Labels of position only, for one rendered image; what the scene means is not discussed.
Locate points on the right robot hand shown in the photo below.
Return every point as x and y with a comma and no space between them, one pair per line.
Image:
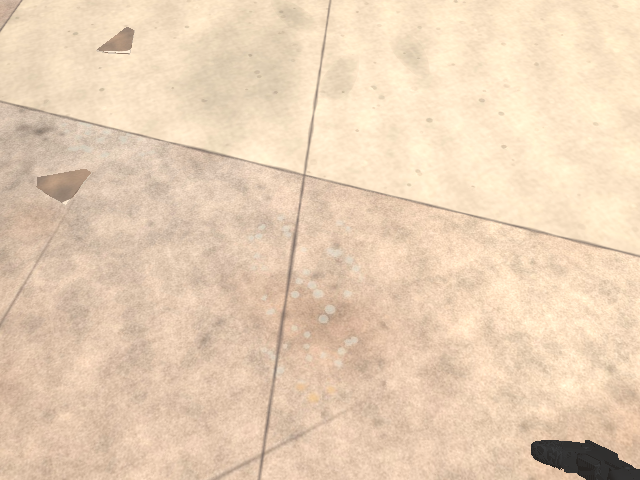
589,460

